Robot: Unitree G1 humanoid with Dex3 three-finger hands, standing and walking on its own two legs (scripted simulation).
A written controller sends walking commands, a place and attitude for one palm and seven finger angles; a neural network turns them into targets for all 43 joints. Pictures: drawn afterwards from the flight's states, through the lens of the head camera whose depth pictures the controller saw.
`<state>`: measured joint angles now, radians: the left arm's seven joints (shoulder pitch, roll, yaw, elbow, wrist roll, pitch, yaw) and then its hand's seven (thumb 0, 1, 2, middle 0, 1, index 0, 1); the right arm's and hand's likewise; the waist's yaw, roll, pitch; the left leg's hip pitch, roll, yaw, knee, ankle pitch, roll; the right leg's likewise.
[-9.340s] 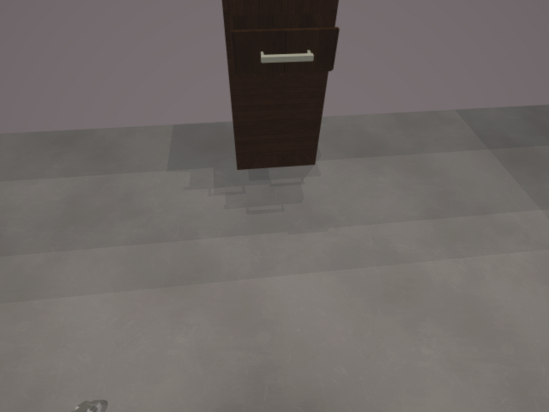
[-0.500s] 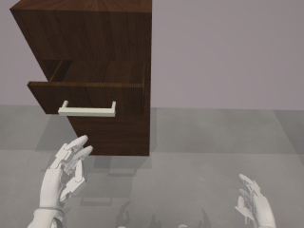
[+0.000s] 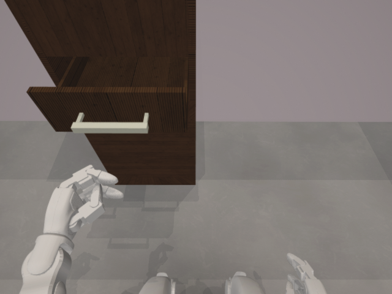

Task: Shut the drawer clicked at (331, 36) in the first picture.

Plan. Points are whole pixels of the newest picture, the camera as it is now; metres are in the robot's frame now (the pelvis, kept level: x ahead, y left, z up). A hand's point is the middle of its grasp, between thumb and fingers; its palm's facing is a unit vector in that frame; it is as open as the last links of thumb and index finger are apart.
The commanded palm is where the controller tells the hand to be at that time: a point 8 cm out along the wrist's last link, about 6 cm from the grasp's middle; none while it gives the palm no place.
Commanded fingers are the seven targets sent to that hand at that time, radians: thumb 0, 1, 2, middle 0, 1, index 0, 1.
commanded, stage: raise the hand and make a fist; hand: left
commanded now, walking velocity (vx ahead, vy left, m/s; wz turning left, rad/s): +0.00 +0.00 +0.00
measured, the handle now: (112, 122) +0.52 +0.24 +0.00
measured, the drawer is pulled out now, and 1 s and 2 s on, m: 0.14 0.14 0.14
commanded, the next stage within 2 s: bring the fist close to the handle in 1.10 s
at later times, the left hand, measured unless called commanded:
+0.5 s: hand (92, 180) +0.31 +0.20 +0.08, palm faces +0.03 -1.00 -0.05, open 3.2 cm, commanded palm +0.28 +0.26 +0.09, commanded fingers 0.00 0.90 0.90 -1.40 -1.60 -1.40 -1.60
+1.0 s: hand (90, 169) +0.32 +0.21 +0.10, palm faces +0.04 -1.00 -0.05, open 3.3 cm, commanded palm +0.30 +0.26 +0.10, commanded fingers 0.00 0.90 0.90 -1.40 -1.60 -1.40 -1.60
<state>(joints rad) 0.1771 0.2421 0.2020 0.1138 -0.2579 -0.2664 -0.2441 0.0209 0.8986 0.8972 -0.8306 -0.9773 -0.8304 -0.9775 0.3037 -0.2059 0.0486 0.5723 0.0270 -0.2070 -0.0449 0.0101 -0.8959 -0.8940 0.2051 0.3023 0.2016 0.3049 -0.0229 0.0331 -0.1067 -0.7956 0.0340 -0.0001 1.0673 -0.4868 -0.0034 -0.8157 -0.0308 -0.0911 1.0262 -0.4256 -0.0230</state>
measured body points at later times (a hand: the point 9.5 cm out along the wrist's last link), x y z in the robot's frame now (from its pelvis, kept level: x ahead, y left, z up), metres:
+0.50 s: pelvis +0.02 +0.01 +0.02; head +0.07 +0.02 +0.47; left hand +0.30 +0.26 +0.09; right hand +0.20 -0.21 -0.05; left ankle +0.02 +0.12 -0.67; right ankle +0.05 -0.11 -0.67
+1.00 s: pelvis +0.03 +0.01 +0.03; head +0.07 +0.00 +0.48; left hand +0.31 +0.26 +0.10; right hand +0.17 -0.24 -0.05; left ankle +0.02 +0.12 -0.67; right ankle +0.05 -0.11 -0.67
